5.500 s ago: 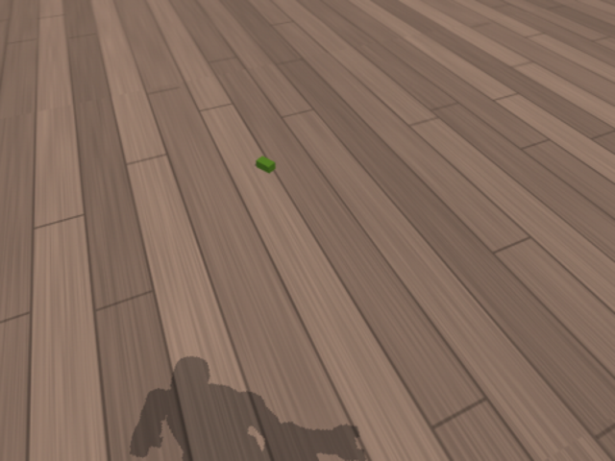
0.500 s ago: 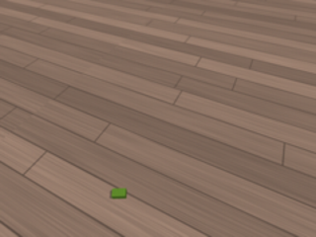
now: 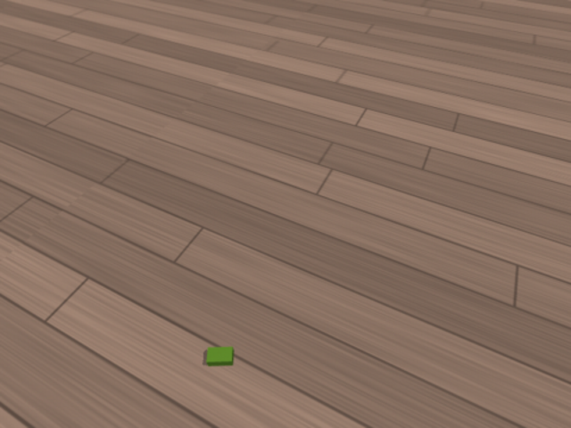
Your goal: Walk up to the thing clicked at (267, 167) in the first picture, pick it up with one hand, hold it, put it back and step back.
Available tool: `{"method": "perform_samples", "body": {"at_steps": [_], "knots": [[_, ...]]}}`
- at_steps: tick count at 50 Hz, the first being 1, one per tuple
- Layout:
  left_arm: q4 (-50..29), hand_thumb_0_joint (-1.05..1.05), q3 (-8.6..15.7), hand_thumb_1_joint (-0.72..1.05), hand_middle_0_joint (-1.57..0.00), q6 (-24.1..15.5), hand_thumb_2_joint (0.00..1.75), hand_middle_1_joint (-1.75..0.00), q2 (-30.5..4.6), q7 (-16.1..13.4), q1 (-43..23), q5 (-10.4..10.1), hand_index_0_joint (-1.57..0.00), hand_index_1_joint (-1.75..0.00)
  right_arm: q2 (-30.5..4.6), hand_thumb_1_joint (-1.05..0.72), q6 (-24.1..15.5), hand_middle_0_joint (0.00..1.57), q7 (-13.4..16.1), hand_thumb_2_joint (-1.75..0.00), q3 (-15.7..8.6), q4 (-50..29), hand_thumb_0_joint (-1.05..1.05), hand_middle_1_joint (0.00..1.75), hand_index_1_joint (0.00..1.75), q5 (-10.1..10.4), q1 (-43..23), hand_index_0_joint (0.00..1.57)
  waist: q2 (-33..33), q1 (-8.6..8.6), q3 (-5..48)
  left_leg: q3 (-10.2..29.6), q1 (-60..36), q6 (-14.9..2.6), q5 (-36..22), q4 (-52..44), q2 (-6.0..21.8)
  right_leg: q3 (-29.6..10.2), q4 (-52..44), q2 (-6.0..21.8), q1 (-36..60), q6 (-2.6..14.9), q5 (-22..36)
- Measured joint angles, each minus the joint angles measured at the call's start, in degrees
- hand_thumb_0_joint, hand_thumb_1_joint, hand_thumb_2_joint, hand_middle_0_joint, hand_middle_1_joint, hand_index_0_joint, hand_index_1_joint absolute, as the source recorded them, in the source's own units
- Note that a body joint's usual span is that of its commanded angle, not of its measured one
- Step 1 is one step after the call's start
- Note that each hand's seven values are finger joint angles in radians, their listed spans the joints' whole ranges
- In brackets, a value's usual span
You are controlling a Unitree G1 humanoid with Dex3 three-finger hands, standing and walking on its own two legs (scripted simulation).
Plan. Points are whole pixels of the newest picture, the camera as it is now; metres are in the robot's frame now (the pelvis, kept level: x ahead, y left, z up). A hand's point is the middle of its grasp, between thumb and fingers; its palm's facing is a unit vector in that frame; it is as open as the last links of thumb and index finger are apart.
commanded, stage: walk up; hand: left
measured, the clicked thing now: (220, 356) +0.48 +0.24 -0.76
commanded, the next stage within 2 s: stand in 0.66 s
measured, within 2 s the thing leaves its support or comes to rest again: neither
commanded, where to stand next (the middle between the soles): +0.07 -0.02 m, yaw +0 degrees
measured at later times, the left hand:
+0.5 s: hand out of the picture +0.10 +0.25 -0.16, palm faces -0.01 -0.94 -0.33, open 7.4 cm
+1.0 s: hand out of the picture +0.11 +0.25 -0.16, palm faces -0.02 -0.94 -0.33, open 7.4 cm
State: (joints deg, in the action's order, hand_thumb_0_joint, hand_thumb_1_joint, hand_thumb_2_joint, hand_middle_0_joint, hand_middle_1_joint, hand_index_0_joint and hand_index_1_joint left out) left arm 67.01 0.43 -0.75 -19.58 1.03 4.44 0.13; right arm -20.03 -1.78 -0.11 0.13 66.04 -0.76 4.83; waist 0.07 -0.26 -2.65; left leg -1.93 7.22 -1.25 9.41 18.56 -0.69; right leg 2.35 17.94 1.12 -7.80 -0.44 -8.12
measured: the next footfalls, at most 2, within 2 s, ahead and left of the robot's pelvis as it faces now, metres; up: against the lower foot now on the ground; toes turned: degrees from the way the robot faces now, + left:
none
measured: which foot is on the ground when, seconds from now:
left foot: down 0.00-1.00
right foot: down 0.00-1.00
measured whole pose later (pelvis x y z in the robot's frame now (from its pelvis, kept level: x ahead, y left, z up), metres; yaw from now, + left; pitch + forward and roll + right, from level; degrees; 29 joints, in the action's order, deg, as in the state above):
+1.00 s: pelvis +0.03 +0.00 +0.00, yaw +1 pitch -1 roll +0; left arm 66.4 -0.3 -1.1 -19.4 0.1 4.9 0.5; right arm -19.9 -1.2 -0.1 0.0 66.2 -0.7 5.0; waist -0.1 0.5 -2.0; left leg -0.9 5.0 -1.0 10.7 16.6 -0.8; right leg 3.3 16.2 1.1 -5.3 -0.4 -9.9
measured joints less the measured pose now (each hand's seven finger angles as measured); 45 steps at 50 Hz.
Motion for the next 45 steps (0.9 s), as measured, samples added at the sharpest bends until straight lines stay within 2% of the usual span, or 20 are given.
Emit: {"method": "perform_samples", "body": {"at_steps": [18, 45], "knots": [[0.35, 0.0, -0.15, 0.9, -0.21, 0.09, 0.89, -0.3, 0.51, -0.43, -0.08, 0.17, -0.2, -0.29, 0.6, -0.9, 0.22, 0.2, 0.07, -0.9, -0.48, 0.13, 0.01, 0.3, 0.3, 0.11, -0.26, 0.2, -0.13, 0.32, 0.13, -0.05, -1.34, -0.25, 0.21, -1.47, -0.41, -0.09, -0.81, 0.37, 1.05, -0.36, -0.54], [-0.54, 0.0, -0.68, 0.9, -0.21, -0.25, 0.89, -0.3, 0.41, -0.77, 0.35, 0.46, -0.2, -0.29, 0.04, -0.9, 0.57, 0.2, 0.01, -0.9, -0.1, 0.2, 0.01, 0.3, 0.3, 0.05, 0.09, 0.2, -0.27, 0.68, 0.73, 0.69, -2.03, 0.19, 0.96, -2.09, -0.21, 0.62, -1.33, 0.15, 1.92, -0.01, -1.63]]}}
